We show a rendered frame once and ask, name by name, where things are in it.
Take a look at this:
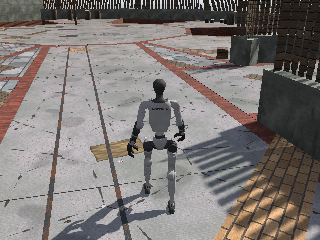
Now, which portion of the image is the right robot upper arm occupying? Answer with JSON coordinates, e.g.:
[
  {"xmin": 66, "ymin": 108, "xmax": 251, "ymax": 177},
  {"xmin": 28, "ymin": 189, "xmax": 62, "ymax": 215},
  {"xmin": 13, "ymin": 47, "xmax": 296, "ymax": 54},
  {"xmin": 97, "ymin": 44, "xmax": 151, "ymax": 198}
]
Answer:
[{"xmin": 170, "ymin": 100, "xmax": 184, "ymax": 127}]

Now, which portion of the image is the right robot forearm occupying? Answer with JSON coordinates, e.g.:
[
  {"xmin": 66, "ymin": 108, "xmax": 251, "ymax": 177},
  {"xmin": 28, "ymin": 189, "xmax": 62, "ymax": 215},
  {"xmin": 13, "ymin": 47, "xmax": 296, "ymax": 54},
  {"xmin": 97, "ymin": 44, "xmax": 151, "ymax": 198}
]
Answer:
[{"xmin": 178, "ymin": 119, "xmax": 186, "ymax": 135}]

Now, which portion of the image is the left robot upper arm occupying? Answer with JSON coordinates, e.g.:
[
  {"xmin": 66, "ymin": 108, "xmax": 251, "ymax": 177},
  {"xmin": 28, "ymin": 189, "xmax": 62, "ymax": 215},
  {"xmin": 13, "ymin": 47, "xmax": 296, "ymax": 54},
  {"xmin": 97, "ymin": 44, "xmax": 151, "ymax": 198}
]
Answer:
[{"xmin": 136, "ymin": 101, "xmax": 150, "ymax": 130}]

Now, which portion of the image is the humanoid robot head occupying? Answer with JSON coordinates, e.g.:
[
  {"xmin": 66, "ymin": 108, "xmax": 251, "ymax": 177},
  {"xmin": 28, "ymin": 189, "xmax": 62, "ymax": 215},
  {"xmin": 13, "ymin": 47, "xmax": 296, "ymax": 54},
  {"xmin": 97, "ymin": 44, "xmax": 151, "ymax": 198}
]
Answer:
[{"xmin": 151, "ymin": 79, "xmax": 169, "ymax": 103}]

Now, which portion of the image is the left robot forearm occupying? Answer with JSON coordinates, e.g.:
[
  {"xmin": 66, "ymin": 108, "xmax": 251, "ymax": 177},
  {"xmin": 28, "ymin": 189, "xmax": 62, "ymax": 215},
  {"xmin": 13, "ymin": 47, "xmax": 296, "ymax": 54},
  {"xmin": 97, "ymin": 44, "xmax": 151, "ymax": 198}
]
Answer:
[{"xmin": 129, "ymin": 122, "xmax": 141, "ymax": 146}]

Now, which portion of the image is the humanoid robot torso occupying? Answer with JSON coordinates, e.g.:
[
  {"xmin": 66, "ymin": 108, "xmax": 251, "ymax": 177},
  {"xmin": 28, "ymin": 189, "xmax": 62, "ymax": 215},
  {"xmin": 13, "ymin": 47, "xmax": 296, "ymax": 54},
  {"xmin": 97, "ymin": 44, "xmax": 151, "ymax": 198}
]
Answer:
[{"xmin": 148, "ymin": 98, "xmax": 172, "ymax": 150}]

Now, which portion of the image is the robot right hand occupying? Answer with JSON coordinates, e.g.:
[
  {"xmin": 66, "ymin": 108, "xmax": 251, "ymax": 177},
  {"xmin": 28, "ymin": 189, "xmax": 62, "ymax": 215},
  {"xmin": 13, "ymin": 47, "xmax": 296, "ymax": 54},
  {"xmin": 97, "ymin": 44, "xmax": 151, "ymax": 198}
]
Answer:
[{"xmin": 174, "ymin": 132, "xmax": 186, "ymax": 142}]

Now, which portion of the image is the robot left hand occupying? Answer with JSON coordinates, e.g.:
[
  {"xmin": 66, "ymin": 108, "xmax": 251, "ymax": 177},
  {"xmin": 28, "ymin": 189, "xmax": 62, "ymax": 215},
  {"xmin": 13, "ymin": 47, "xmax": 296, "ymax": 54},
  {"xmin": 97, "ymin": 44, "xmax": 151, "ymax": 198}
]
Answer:
[{"xmin": 127, "ymin": 144, "xmax": 139, "ymax": 158}]

